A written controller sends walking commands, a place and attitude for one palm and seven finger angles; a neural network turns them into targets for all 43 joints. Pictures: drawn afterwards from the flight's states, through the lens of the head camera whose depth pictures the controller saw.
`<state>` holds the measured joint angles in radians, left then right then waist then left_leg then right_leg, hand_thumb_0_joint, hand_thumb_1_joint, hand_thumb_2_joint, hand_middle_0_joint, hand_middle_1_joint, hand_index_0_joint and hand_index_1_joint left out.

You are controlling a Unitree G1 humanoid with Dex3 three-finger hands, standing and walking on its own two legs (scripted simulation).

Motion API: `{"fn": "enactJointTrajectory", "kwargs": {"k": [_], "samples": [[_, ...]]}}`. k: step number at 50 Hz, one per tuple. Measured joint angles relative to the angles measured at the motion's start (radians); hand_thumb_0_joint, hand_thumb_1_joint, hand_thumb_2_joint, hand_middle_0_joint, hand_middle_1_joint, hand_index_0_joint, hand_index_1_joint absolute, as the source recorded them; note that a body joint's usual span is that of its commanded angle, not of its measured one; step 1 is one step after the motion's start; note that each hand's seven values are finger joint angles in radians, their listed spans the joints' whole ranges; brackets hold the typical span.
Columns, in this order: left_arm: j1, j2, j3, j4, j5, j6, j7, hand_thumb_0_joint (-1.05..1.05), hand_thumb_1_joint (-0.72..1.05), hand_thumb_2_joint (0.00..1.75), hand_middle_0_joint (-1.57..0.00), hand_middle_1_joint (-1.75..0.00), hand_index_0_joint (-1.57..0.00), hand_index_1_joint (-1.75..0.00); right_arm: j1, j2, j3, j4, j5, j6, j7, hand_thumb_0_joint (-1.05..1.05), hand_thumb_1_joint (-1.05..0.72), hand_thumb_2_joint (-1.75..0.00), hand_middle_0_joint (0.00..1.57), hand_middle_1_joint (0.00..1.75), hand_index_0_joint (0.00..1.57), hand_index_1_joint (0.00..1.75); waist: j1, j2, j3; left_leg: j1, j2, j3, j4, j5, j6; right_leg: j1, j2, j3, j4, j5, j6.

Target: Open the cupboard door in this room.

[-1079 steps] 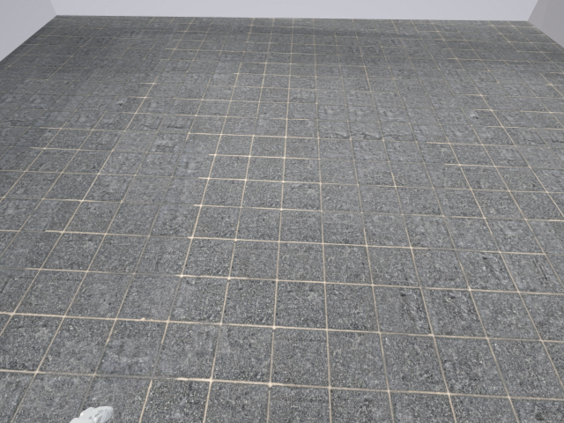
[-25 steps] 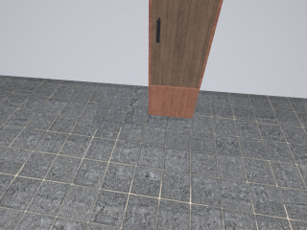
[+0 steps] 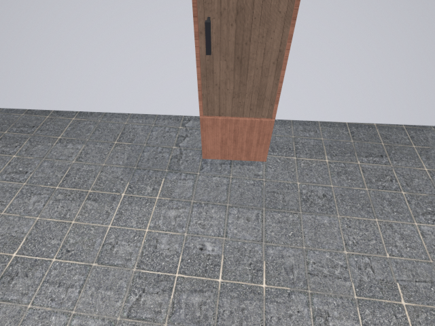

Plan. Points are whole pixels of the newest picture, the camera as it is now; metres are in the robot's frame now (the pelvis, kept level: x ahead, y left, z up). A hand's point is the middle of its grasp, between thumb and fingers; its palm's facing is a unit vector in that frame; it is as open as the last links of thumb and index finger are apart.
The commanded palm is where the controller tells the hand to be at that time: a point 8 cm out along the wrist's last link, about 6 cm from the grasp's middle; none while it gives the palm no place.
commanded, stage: stand and wait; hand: left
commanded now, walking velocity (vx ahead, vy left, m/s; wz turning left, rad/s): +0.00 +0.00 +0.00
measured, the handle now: (208, 36) +1.12 +0.09 +0.02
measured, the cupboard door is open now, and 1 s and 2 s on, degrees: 0 0 0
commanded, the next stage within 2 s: look at it before walking up in 0.60 s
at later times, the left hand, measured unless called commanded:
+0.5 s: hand out of the picture -0.01 +0.14 -0.18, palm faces +0.07 -0.99 -0.16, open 7.4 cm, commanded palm none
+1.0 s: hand out of the picture +0.00 +0.16 -0.18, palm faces +0.06 -0.98 -0.19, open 7.4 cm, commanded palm none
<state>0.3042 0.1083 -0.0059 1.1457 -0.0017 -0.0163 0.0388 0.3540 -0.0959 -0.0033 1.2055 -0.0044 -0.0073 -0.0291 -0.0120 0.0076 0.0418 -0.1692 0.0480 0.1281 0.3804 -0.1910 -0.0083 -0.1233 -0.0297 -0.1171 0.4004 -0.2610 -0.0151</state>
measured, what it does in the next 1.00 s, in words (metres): stands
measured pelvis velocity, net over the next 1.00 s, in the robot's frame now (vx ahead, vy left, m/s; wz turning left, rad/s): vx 0.02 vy -0.01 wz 0.01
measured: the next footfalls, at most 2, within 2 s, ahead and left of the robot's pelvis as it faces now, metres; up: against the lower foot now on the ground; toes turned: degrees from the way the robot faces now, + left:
right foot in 1.74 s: +0.16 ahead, -0.14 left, +0.00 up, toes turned -20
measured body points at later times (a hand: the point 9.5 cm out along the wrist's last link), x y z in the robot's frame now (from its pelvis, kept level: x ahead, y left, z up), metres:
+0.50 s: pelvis +0.02 -0.01 +0.00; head +0.03 -0.01 +0.45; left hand -0.01 +0.19 -0.16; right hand +0.01 -0.23 -0.17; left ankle +0.01 +0.12 -0.74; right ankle -0.03 -0.10 -0.74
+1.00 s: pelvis +0.02 -0.01 +0.00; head +0.03 -0.01 +0.45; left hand +0.00 +0.21 -0.16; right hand +0.01 -0.22 -0.17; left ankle +0.01 +0.12 -0.74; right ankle -0.03 -0.10 -0.74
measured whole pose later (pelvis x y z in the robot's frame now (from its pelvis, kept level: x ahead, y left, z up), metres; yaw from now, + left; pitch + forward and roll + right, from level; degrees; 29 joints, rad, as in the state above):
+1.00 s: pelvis +0.02 -0.01 +0.00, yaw +1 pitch -2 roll +0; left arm 0.31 0.13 0.00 1.13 0.00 -0.02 0.04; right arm 0.28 -0.13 -0.01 1.16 -0.01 -0.02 -0.03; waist 0.00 0.00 0.04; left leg -0.14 0.06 0.11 0.39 -0.22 -0.02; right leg -0.07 -0.02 -0.13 0.38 -0.28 -0.02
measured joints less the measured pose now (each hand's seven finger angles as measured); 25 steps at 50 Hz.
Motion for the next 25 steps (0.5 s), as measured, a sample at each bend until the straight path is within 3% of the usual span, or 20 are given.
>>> {"fn": "enactJointTrajectory", "kwargs": {"k": [9,25], "samples": [[0.018,-0.018,0.0,0.001,0.003,-0.002,0.004,0.0,0.91,0.9,-0.2,-0.3,-0.2,-0.29,-0.045,0.013,-0.005,-0.024,0.001,-0.008,-0.004,0.0,-0.91,-0.9,0.2,0.3,0.2,0.3,0.009,-0.002,-0.014,0.002,0.007,-0.006,0.016,-0.02,-0.009,0.008,0.006,-0.005,0.009,-0.019,-0.006],[0.03,-0.009,0.001,-0.003,0.006,-0.008,0.004,0.0,0.91,0.9,-0.2,-0.3,-0.2,-0.29,-0.075,-0.034,-0.011,-0.041,-0.001,-0.008,-0.012,0.01,-0.92,-0.9,0.2,0.3,0.2,0.3,0.019,-0.011,-0.015,0.019,0.012,-0.017,0.021,-0.036,-0.017,0.035,0.012,-0.015,-0.001,-0.032,-0.011]]}}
